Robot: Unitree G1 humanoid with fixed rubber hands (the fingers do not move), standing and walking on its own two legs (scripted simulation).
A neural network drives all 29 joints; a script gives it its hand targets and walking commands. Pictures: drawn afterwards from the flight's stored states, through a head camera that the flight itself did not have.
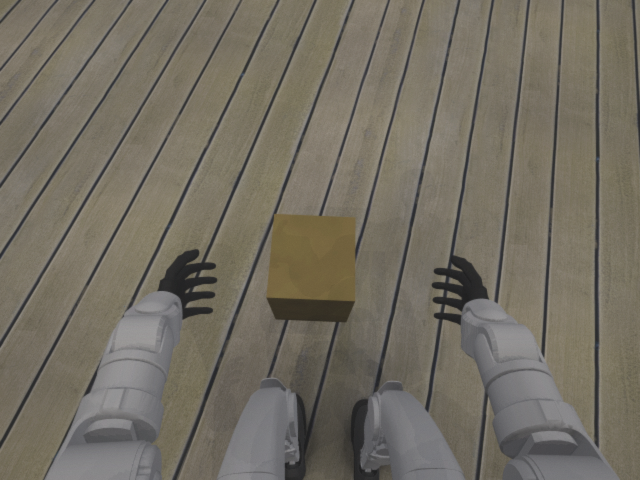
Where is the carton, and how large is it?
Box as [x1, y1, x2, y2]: [266, 214, 354, 321]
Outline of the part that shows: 274,214 266,297 275,318 346,321 354,302 354,217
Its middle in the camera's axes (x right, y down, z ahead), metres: -0.02 +0.09 +1.03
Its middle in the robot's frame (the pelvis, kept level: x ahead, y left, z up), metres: +0.54 +0.03 -0.56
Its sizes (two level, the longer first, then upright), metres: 0.210 0.200 0.250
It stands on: the floor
